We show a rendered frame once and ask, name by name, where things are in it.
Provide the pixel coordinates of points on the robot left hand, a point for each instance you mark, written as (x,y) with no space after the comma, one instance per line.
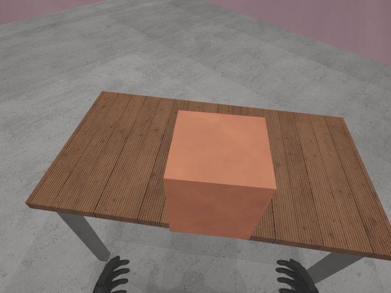
(105,283)

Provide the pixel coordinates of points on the table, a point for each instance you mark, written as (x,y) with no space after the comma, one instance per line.
(112,167)

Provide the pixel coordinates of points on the robot right hand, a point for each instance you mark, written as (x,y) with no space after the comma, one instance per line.
(302,281)

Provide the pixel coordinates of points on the carton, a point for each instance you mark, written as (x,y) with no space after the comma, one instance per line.
(219,176)

